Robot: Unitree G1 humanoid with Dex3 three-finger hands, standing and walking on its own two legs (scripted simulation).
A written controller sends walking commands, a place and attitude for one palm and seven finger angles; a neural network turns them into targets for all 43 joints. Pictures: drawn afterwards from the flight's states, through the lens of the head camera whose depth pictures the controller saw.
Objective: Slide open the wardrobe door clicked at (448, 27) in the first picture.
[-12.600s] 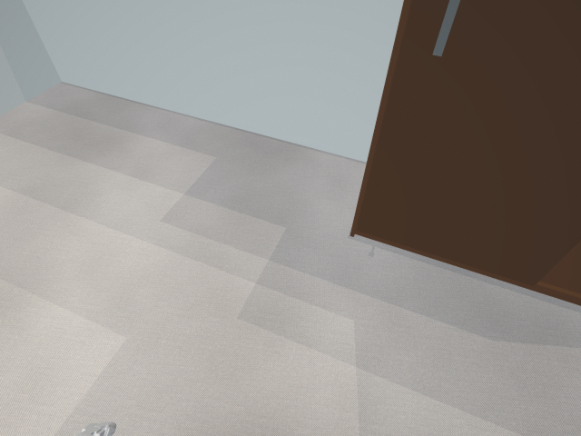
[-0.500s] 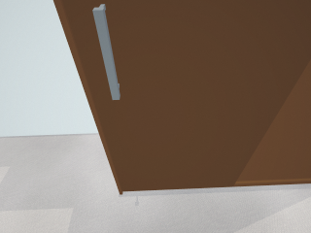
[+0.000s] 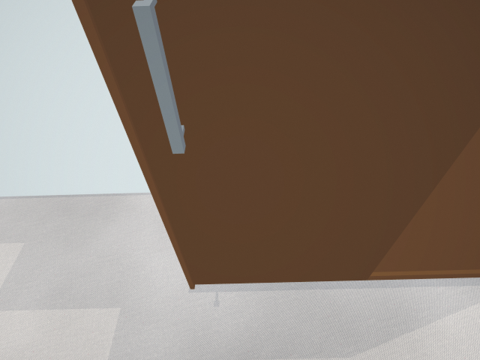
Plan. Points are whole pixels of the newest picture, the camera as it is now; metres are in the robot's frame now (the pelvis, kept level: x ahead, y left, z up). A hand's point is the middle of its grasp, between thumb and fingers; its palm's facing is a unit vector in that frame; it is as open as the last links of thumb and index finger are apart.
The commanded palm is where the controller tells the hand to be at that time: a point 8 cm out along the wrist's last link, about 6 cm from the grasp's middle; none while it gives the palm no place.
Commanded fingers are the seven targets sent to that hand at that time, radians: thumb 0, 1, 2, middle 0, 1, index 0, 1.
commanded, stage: look again from close up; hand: left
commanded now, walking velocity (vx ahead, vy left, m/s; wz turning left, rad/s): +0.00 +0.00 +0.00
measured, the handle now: (166, 83) +0.49 +0.15 +0.22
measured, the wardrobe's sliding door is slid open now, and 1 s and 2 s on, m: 0.00 0.00 0.00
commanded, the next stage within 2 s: raise the hand with hooked fingers in 1.06 s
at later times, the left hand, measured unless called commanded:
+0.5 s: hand out of the picture +0.01 +0.15 -0.17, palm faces +0.03 -0.98 -0.22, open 7.3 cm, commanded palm none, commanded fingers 0.00 0.90 0.90 -0.20 -0.30 -0.20 -0.30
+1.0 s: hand out of the picture +0.01 +0.14 -0.17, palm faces +0.05 -0.98 -0.20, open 7.3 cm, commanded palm none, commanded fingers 0.00 0.90 0.90 -0.20 -0.30 -0.20 -0.30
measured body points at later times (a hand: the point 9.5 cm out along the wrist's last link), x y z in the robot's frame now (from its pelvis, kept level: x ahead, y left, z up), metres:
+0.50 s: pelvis +0.01 -0.02 +0.00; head +0.03 -0.04 +0.45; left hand +0.01 +0.20 -0.15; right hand +0.00 -0.23 -0.17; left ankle -0.02 +0.10 -0.74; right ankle +0.04 -0.10 -0.74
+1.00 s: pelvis +0.01 -0.03 +0.00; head +0.03 -0.04 +0.45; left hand +0.01 +0.19 -0.16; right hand +0.00 -0.24 -0.16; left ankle -0.02 +0.10 -0.74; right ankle +0.04 -0.10 -0.74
